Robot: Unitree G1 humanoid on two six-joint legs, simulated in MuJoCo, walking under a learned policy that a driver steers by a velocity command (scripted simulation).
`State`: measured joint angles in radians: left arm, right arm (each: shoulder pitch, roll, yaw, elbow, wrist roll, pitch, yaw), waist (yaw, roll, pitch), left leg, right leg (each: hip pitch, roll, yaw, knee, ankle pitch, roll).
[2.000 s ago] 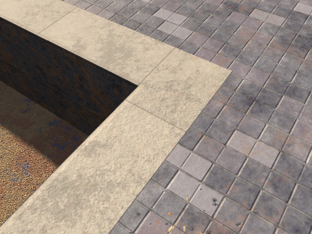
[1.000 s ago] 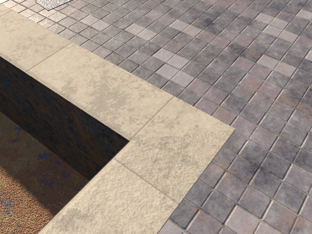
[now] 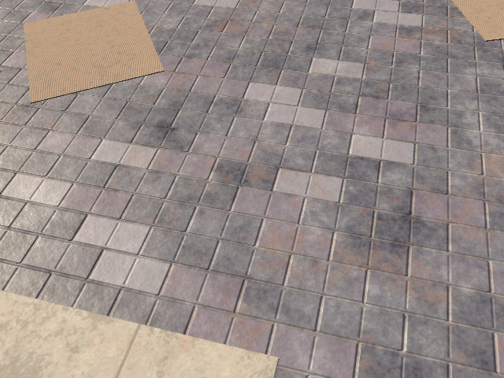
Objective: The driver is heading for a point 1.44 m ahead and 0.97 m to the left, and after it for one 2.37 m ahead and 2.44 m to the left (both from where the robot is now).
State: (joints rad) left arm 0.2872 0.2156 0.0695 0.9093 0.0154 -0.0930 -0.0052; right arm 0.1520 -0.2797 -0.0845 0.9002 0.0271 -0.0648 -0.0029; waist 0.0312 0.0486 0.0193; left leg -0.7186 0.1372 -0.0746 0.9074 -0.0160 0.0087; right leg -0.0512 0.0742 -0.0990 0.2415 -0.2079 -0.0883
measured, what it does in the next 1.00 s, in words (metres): walks ahead, turning left: left foot, then right foot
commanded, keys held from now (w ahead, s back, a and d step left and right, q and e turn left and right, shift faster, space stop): w+q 1.00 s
